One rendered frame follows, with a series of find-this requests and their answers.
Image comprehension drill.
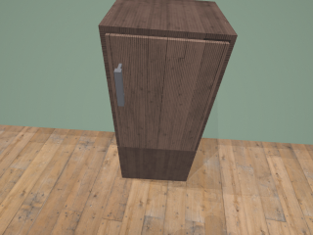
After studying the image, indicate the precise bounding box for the handle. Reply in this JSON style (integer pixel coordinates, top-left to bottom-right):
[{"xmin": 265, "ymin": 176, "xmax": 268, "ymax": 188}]
[{"xmin": 113, "ymin": 63, "xmax": 125, "ymax": 107}]

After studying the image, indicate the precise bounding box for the cupboard door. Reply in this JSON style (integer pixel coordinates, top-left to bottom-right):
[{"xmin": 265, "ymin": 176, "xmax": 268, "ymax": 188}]
[{"xmin": 105, "ymin": 33, "xmax": 230, "ymax": 152}]

